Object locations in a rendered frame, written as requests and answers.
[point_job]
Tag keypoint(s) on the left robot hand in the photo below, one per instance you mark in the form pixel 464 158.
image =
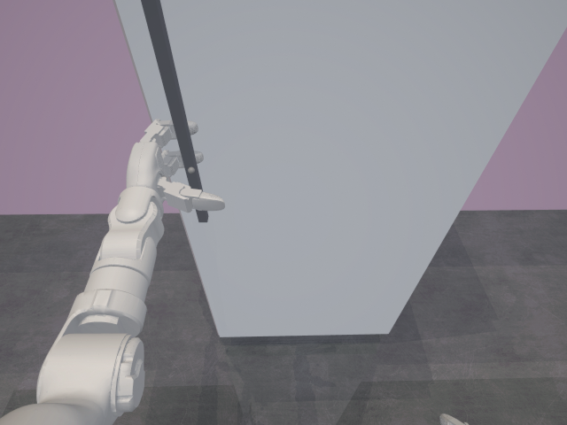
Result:
pixel 147 164

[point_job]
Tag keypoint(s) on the robot left upper arm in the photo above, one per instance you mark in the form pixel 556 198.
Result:
pixel 89 379

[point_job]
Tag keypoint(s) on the fridge door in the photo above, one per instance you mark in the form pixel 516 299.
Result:
pixel 344 137

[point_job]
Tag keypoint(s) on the handle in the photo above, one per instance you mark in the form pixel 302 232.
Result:
pixel 161 45

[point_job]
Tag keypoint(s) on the left robot forearm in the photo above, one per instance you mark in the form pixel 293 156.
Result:
pixel 113 300

